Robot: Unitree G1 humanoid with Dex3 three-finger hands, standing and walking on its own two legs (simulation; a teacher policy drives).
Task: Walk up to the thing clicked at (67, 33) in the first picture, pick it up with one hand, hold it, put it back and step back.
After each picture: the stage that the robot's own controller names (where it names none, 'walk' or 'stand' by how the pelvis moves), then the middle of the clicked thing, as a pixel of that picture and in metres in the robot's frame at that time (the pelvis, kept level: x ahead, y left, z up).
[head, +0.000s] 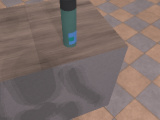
stand; (69, 23) +0.65 +0.07 +0.05
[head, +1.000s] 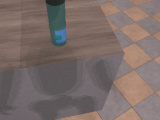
walk; (57, 19) +0.59 +0.13 +0.08
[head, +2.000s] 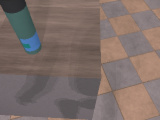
stand; (23, 25) +0.50 +0.23 +0.08
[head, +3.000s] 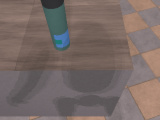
stand; (57, 22) +0.53 +0.10 +0.08
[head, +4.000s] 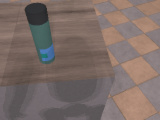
stand; (42, 37) +0.51 +0.17 +0.07
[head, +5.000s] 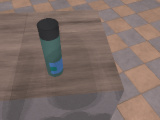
stand; (52, 51) +0.47 +0.13 +0.04
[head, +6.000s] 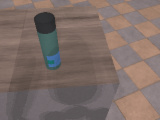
stand; (49, 44) +0.51 +0.14 +0.04
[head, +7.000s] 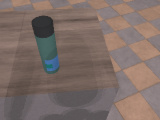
stand; (47, 48) +0.48 +0.15 +0.04
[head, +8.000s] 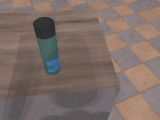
stand; (48, 49) +0.48 +0.14 +0.04
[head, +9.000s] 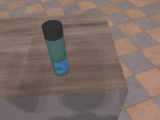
rise first; (57, 51) +0.48 +0.14 +0.05
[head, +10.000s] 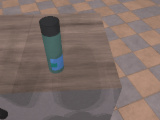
go down; (53, 47) +0.50 +0.14 +0.05
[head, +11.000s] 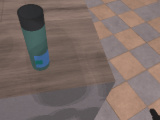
go down; (36, 42) +0.47 +0.13 +0.07
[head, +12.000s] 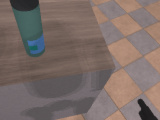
close in; (30, 25) +0.49 +0.13 +0.10
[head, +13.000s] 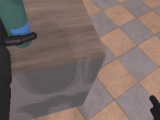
close; (12, 12) +0.51 +0.15 +0.12
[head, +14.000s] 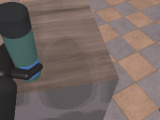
lift; (22, 50) +0.37 +0.16 +0.16
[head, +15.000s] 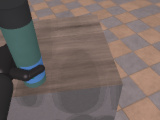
lift; (25, 48) +0.32 +0.16 +0.23
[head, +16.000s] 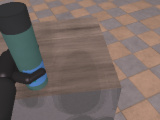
hold; (26, 53) +0.33 +0.16 +0.21
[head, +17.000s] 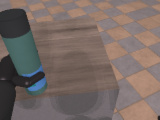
hold; (25, 57) +0.33 +0.16 +0.19
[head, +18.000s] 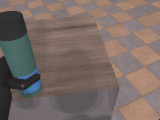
crouch; (21, 59) +0.33 +0.18 +0.18
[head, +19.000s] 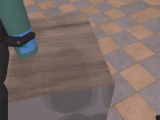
crouch; (15, 18) +0.43 +0.17 +0.25
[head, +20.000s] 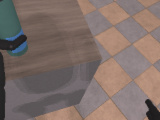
lower; (5, 21) +0.50 +0.16 +0.10
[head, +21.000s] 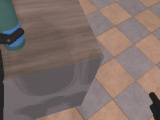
lower; (2, 14) +0.51 +0.16 +0.12
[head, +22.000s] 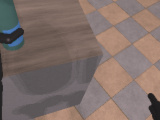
lower; (2, 13) +0.51 +0.16 +0.12
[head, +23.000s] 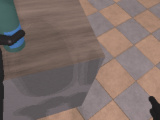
lower; (3, 15) +0.51 +0.16 +0.12
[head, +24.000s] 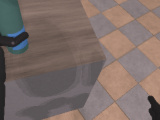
loosen; (8, 17) +0.50 +0.16 +0.12
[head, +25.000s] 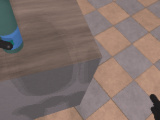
withdraw; (1, 18) +0.50 +0.16 +0.12
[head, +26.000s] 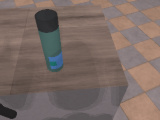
sink last; (51, 44) +0.48 +0.14 +0.08
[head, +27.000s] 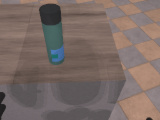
stand; (53, 37) +0.51 +0.15 +0.07
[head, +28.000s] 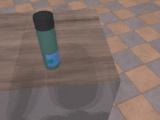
stand; (48, 43) +0.51 +0.15 +0.07
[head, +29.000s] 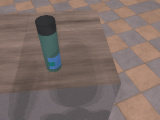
stand; (50, 46) +0.51 +0.14 +0.04
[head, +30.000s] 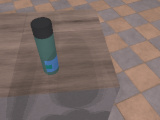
stand; (47, 49) +0.49 +0.15 +0.04
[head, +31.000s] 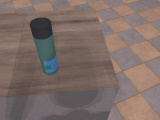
stand; (46, 49) +0.48 +0.15 +0.04
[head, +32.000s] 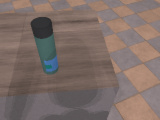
stand; (46, 49) +0.49 +0.15 +0.04
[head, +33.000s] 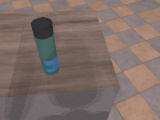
stand; (47, 49) +0.48 +0.15 +0.04
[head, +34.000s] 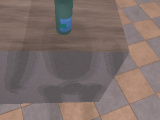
walk; (63, 7) +0.62 +0.08 +0.06
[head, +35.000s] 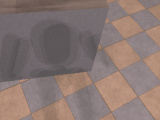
walk; out of the picture +0.83 +0.19 +0.07
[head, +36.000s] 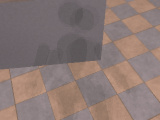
stand; out of the picture +1.09 +0.18 +0.07
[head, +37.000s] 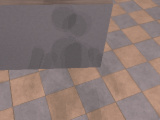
stand; out of the picture +1.10 +0.11 +0.05
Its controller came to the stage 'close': yes
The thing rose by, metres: 0.20
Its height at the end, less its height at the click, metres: +0.00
